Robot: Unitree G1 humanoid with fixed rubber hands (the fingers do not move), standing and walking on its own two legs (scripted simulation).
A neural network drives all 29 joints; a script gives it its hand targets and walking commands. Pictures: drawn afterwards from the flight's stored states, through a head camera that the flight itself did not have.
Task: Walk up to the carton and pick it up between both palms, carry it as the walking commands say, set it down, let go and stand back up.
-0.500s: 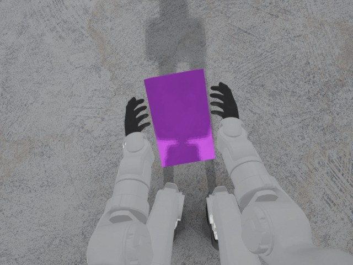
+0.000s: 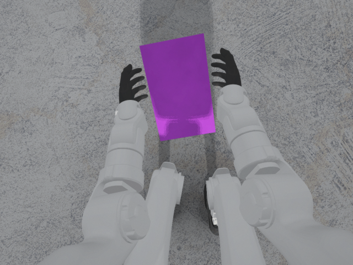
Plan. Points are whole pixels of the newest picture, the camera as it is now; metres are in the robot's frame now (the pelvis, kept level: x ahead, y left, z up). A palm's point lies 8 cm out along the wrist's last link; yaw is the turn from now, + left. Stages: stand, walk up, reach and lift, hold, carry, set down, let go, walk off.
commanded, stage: set down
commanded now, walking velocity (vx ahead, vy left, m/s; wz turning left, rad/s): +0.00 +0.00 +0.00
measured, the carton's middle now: (179, 86) +0.52 +0.07 -0.22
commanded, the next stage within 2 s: none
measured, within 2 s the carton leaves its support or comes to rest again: neither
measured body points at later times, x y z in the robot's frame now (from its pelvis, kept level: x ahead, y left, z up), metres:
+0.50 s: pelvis -0.01 +0.01 -0.07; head +0.31 +0.03 +0.25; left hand +0.48 +0.18 -0.20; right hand +0.52 -0.04 -0.19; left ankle +0.10 +0.11 -0.50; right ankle +0.10 -0.09 -0.50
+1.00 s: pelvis -0.03 +0.01 -0.13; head +0.34 +0.05 +0.10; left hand +0.50 +0.21 -0.30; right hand +0.55 -0.02 -0.30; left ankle +0.10 +0.11 -0.50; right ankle +0.10 -0.09 -0.50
